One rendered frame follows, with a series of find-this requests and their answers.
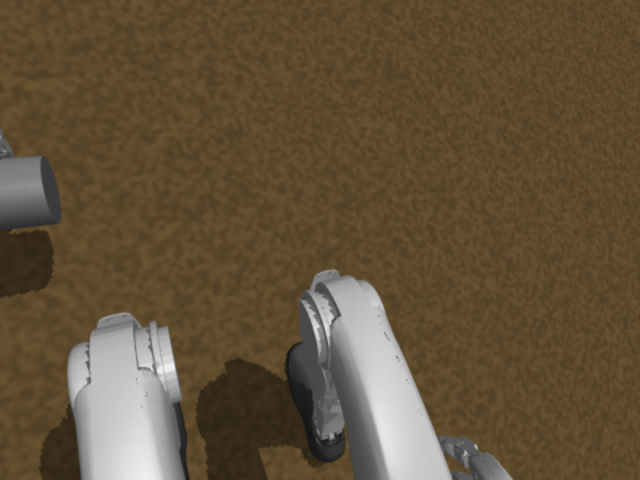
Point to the bottle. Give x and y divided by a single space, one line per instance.
29 194

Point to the right robot hand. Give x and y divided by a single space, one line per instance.
483 466

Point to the left robot foot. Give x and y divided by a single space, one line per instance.
183 438

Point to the right robot foot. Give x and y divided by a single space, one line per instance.
324 450

